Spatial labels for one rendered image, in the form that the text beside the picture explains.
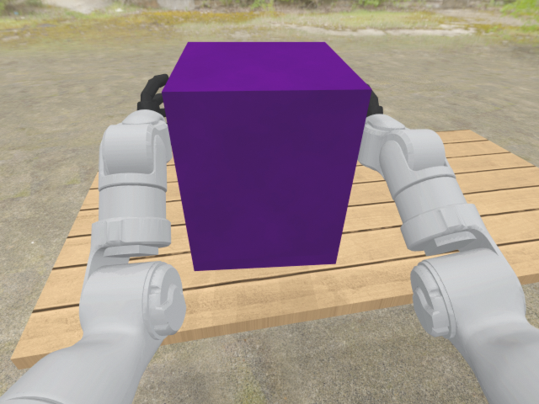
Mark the table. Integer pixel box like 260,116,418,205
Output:
11,130,539,369

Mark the carton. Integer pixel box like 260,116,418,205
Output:
162,42,372,271

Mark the robot left upper arm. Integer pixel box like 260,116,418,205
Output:
0,261,186,404

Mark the robot left hand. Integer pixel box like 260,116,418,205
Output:
137,74,168,124

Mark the robot right upper arm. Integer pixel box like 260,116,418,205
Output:
410,247,539,404

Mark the robot right hand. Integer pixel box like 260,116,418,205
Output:
366,84,383,117

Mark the right robot forearm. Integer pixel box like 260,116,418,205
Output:
357,114,526,315

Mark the left robot forearm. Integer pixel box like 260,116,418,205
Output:
79,109,173,329

